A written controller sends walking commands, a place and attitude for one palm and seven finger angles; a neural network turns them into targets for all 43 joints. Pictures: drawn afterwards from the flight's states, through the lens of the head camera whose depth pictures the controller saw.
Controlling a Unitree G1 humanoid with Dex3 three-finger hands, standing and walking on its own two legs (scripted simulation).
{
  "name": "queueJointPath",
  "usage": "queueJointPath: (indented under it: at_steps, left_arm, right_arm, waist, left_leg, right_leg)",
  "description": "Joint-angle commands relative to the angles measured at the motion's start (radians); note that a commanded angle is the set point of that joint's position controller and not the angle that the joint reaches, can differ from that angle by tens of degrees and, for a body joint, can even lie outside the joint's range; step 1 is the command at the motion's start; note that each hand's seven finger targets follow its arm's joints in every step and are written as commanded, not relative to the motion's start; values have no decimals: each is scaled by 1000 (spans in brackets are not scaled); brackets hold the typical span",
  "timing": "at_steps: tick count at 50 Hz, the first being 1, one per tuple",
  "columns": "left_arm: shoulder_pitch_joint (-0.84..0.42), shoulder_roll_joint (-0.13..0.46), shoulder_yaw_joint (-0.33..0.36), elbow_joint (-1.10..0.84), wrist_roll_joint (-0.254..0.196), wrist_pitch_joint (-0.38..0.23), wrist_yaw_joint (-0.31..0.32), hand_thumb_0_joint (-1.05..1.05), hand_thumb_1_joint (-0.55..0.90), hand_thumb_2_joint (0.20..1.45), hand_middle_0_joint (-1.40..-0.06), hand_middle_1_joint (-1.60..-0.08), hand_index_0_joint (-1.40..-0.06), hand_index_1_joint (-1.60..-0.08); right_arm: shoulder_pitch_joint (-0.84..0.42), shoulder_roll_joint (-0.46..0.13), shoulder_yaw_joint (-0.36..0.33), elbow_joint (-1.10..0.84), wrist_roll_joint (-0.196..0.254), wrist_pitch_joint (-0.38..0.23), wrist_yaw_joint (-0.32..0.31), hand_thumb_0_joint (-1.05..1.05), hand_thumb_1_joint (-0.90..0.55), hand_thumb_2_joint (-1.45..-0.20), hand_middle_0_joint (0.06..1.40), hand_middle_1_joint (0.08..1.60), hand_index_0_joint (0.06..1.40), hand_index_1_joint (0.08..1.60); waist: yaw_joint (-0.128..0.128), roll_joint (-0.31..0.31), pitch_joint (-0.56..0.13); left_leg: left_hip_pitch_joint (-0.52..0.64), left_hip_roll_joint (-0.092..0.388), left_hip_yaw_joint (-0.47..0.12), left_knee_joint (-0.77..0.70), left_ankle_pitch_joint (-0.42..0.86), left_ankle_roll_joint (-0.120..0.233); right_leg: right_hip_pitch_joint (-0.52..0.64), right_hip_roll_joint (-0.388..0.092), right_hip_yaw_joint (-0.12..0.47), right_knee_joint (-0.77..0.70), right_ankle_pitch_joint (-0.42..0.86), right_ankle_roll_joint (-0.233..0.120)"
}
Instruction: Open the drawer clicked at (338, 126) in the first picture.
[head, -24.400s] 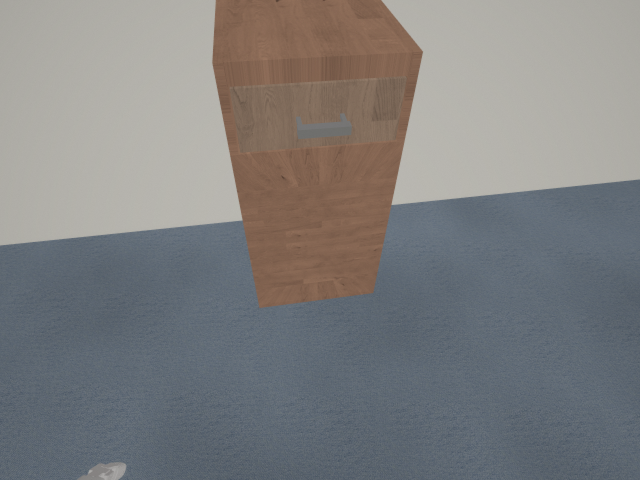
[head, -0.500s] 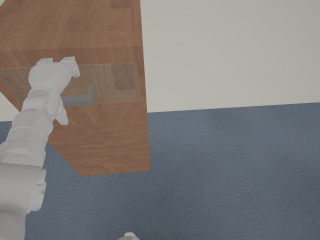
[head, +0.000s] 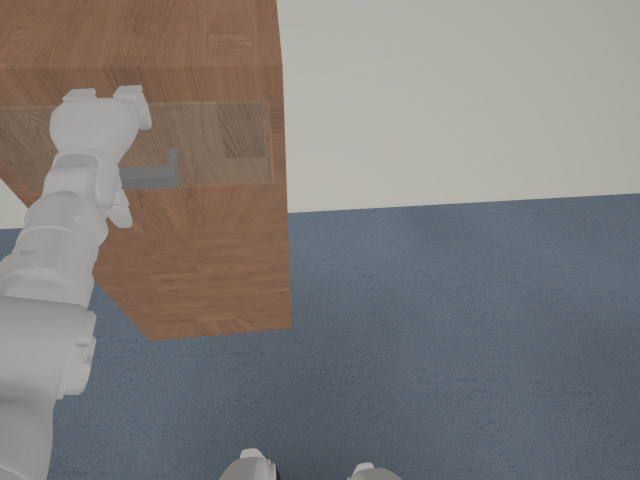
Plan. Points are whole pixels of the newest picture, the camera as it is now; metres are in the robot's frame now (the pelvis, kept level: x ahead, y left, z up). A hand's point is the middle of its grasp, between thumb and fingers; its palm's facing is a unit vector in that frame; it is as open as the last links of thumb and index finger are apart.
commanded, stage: lower the fingers behind the handle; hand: left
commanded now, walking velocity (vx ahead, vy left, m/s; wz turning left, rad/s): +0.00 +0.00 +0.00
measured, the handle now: (136, 167) +0.55 +0.24 +0.04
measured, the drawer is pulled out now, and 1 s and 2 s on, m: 0.00 0.00 0.00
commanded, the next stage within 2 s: lift the fingers back up to retry in 0.86 s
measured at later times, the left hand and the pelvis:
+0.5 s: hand (114, 188) +0.50 +0.26 +0.05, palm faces -0.06 +0.03 -1.00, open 13.8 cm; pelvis -0.03 +0.01 -0.02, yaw -1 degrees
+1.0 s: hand (114, 185) +0.50 +0.26 +0.06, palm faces -0.02 -0.01 -1.00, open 13.7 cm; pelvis -0.03 +0.02 -0.03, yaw -1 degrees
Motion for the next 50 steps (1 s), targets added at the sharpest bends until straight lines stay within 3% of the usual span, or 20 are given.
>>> queueJointPath:
  at_steps: [1,9,12,16,20,23,24,25,27,31,32,39,45,48,50]
  left_arm:
    - [-308,284,33,32,30,94,-40,0,-500,300,-300,-1200,-300,-1200]
    - [-313,289,19,45,39,114,-57,0,-500,300,-300,-1200,-300,-1200]
    - [-321,243,-5,35,38,117,-61,0,-500,300,-300,-1200,-300,-1200]
    - [-316,229,-10,32,34,128,-66,0,-500,300,-300,-1200,-300,-1200]
    - [-332,245,-6,31,36,134,-75,0,-500,300,-300,-1200,-300,-1200]
    - [-317,211,3,-3,-3,47,-94,0,-500,300,-300,-1200,-300,-1200]
    - [-382,254,41,-117,-9,-11,-91,0,-500,300,-300,-1200,-300,-1200]
    - [-367,264,53,-119,-11,-20,-78,0,-500,300,-300,-1200,-300,-1200]
    - [-310,213,21,-47,-11,5,-68,0,-500,300,-300,-1200,-300,-1200]
    - [-355,248,37,-32,3,47,-31,0,-500,300,-300,-1200,-300,-1200]
    - [-377,231,20,-33,3,61,-25,0,-500,300,-300,-1200,-300,-1200]
    - [-411,243,9,27,13,143,-20,0,-500,300,-300,-1200,-300,-1200]
    - [-403,250,10,23,11,124,-53,0,-500,300,-300,-1200,-300,-1200]
    - [-365,241,11,0,13,95,-61,0,-500,300,-300,-1200,-300,-1200]
    - [-376,273,44,-53,4,73,-64,0,-500,300,-300,-1200,-300,-1200]
  right_arm:
    - [91,-174,-52,-72,-6,-26,-22,0,-900,-900,200,300,200,300]
    - [75,-177,-44,-80,-8,-26,-31,0,-900,-900,200,300,200,300]
    - [80,-176,-48,-82,-10,-26,-28,0,-900,-900,200,300,200,300]
    - [77,-176,-49,-85,-12,-26,-26,0,-900,-900,200,300,200,300]
    - [75,-180,-48,-78,-14,-27,-32,0,-900,-900,200,300,200,300]
    - [103,-173,-53,-80,-25,-52,-37,0,-900,-900,200,300,200,300]
    - [107,-170,-58,-72,-34,-63,-39,0,-900,-900,200,300,200,300]
    - [116,-165,-64,-67,-35,-66,-37,0,-900,-900,200,300,200,300]
    - [126,-163,-62,-65,-27,-71,-33,0,-900,-900,200,300,200,300]
    - [139,-173,-59,-47,-21,-68,-26,0,-900,-900,200,300,200,300]
    - [138,-172,-60,-41,-22,-67,-23,0,-900,-900,200,300,200,300]
    - [136,-174,-48,-33,-18,-52,-26,0,-900,-900,200,300,200,300]
    - [122,-170,-40,-51,-19,-49,-36,0,-900,-900,200,300,200,300]
    - [120,-167,-42,-61,-22,-52,-36,0,-900,-900,200,300,200,300]
    - [122,-164,-47,-65,-24,-54,-35,0,-900,-900,200,300,200,300]
  waist:
    - [-35,-74,-163]
    - [-38,-64,-166]
    - [-41,-49,-173]
    - [-42,-49,-187]
    - [-49,-61,-193]
    - [-60,-44,-202]
    - [-52,-6,-250]
    - [-46,5,-299]
    - [-49,-2,-263]
    - [-53,-11,-267]
    - [-59,14,-270]
    - [-72,-9,-253]
    - [-71,-8,-222]
    - [-59,4,-231]
    - [-44,12,-261]
  left_leg:
    - [219,-34,3,-94,-150,23]
    - [191,-36,-7,-78,-191,21]
    - [203,-33,-21,-76,-203,20]
    - [198,-33,-26,-68,-217,20]
    - [183,-28,-37,-55,-233,21]
    - [161,-13,-52,-8,-250,22]
    - [166,-6,-59,10,-247,24]
    - [191,-7,-66,13,-236,24]
    - [195,-4,-81,-1,-262,18]
    - [192,-2,-96,-8,-272,16]
    - [201,-2,-95,-12,-274,14]
    - [194,-9,-85,-27,-280,16]
    - [178,-10,-75,-27,-273,18]
    - [187,-11,-74,-19,-265,17]
    - [199,-10,-69,-23,-250,18]
  right_leg:
    - [-80,3,16,-190,-53,-2]
    - [-124,2,7,-160,-100,-5]
    - [-163,6,-4,-136,-97,-8]
    - [-181,6,-8,-123,-110,-8]
    - [-201,6,-11,-106,-119,-10]
    - [-261,3,-7,-68,-107,-10]
    - [-265,1,1,-44,-91,-10]
    - [-255,3,-2,-31,-87,-13]
    - [-294,7,-13,-29,-95,-11]
    - [-317,9,-17,-24,-95,-12]
    - [-329,9,-21,-24,-93,-12]
    - [-293,10,-21,-52,-101,-9]
    - [-271,8,-19,-62,-101,-11]
    - [-274,10,-19,-54,-100,-12]
    - [-237,9,-13,-61,-90,-12]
